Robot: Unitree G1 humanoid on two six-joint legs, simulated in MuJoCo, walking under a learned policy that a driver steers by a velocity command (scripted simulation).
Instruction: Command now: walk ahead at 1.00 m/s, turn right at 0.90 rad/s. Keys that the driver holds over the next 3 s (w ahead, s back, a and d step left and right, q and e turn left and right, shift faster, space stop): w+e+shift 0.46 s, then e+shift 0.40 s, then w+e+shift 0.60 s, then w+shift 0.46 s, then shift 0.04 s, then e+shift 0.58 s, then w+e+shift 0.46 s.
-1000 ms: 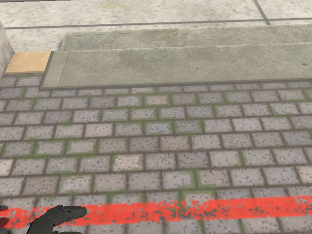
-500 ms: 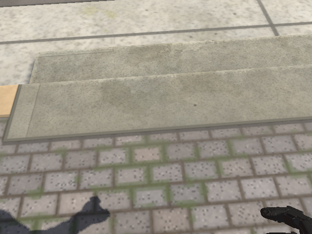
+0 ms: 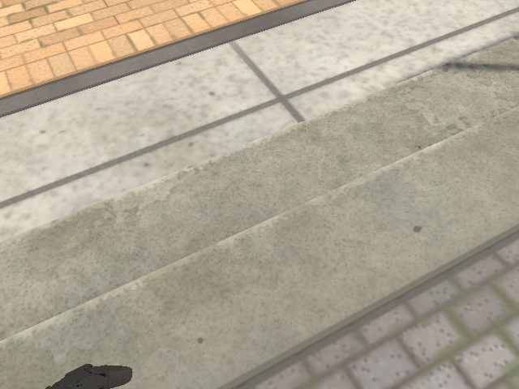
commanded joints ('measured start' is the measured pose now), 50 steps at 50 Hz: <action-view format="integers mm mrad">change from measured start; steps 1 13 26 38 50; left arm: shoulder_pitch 425 388 230 268 123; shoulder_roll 258 182 154 199 217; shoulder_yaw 111 85 57 99 102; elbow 115 95 31 -54 -190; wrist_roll -16 -10 20 -33 -39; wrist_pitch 29 -49 -1 56 29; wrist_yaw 50 55 60 -5 74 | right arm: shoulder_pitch -207 -555 -191 -411 -447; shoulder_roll -86 -80 -121 -282 -153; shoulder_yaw -21 48 -20 -82 -27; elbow -173 -421 -315 -299 -390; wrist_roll -28 -24 -42 96 16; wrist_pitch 1 4 -10 -43 -38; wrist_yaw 7 36 -3 -29 16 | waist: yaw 165 50 -46 131 -5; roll -197 51 1 115 2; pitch -99 39 -127 -152 -127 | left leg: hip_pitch -739 -828 -185 -428 -787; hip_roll -53 20 315 144 -72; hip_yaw -103 -302 -780 -127 -442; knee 1009 281 -173 29 414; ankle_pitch -83 339 364 1038 4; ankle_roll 63 -11 233 97 0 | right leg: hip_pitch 719 297 -126 415 329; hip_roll -90 0 -22 5 -77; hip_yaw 375 512 237 36 677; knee -27 -486 792 -7 -432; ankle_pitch -16 336 -230 105 -343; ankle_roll -69 -69 143 124 -87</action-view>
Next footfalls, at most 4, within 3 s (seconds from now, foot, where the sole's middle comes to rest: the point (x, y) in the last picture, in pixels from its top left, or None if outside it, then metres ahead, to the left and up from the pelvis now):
0.42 left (274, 306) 0.68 0.01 -0.73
0.80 right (393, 263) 0.80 -0.33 -0.73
1.20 left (374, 198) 1.04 -0.31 -0.73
1.68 right None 0.88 -0.72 -0.73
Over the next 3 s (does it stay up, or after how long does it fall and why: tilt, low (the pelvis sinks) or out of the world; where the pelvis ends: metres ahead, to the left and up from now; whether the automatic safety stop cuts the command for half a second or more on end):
stays up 0.75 -1.33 0.04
